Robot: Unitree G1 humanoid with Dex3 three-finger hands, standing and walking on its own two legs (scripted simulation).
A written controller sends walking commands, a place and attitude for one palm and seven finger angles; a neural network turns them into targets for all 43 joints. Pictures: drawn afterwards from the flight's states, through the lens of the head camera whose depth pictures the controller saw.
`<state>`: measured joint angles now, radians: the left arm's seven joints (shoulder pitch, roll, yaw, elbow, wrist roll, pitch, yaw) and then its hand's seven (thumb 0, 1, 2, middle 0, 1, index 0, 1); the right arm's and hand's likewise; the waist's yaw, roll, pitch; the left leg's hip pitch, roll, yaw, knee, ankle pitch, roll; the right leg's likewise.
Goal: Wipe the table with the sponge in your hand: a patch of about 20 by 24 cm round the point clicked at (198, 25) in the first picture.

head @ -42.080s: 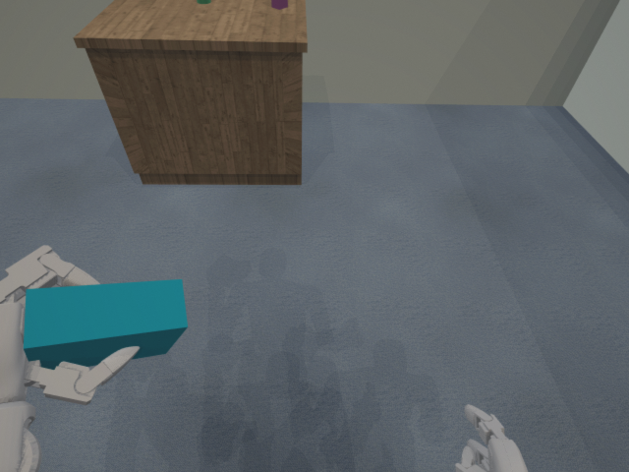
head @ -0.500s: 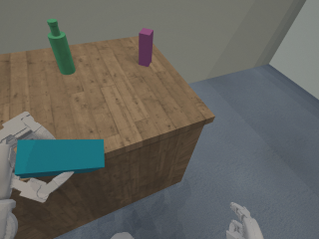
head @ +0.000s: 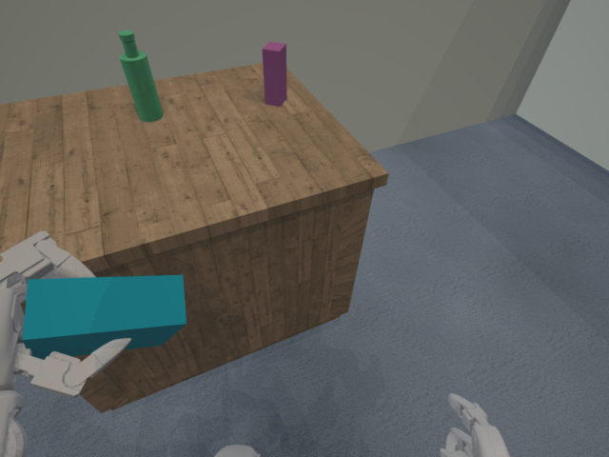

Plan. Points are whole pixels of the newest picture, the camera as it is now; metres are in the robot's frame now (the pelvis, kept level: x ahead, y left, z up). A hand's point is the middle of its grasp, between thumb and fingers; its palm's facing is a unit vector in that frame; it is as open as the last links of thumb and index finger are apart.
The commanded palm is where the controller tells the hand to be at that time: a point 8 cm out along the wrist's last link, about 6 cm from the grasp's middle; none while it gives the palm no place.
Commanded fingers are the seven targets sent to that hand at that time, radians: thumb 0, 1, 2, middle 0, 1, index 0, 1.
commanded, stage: stop stepping back and stand still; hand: left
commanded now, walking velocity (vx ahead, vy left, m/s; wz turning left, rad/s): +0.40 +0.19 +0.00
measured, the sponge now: (130, 316) +0.22 +0.19 +0.15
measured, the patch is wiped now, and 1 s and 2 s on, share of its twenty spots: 1.00 1.00 1.00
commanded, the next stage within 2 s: stand and wait in 1.04 s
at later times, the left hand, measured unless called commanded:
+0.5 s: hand out of the picture +0.07 +0.19 +0.17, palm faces +0.38 -0.86 -0.35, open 9.1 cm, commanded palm +0.02 +0.24 +0.19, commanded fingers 0.00 0.10 1.30 -1.20 -1.60 -1.20 -1.60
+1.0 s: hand out of the picture +0.02 +0.15 +0.18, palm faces +0.39 -0.85 -0.36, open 9.1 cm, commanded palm -0.03 +0.20 +0.19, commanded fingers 0.00 0.10 1.30 -1.20 -1.60 -1.20 -1.60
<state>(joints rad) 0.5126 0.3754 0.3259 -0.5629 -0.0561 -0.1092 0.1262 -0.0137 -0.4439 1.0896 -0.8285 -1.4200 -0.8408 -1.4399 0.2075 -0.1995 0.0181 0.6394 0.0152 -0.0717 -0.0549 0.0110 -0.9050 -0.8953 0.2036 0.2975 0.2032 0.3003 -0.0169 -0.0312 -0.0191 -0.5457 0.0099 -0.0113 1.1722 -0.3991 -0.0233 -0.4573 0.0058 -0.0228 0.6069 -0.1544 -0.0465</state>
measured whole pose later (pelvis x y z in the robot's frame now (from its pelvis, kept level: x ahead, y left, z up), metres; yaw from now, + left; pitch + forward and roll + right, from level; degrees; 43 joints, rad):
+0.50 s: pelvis -0.13 -0.05 -0.01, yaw +3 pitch -2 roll +1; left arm 0.45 0.34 0.31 -0.50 -0.06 -0.12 0.08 -0.01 -0.44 1.09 -0.83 -1.42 -0.84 -1.44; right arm 0.24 -0.22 0.01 0.72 0.02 -0.08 -0.05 0.01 -0.91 -0.90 0.20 0.30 0.20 0.30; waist -0.02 -0.01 -0.03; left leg -0.46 0.03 0.01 1.06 -0.39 0.04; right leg -0.45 0.00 -0.08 0.69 -0.23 -0.07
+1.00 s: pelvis -0.18 -0.08 +0.01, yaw +3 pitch -1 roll +1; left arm 0.51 0.36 0.30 -0.55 -0.05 -0.13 0.13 -0.01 -0.45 1.09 -0.83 -1.42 -0.84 -1.44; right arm 0.24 -0.23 0.00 0.65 0.02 -0.09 -0.07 0.01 -0.91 -0.90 0.20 0.30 0.20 0.30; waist 0.00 -0.04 -0.01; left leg -0.37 0.04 0.05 0.74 -0.35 0.05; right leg -0.36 -0.03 -0.08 0.59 -0.23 -0.05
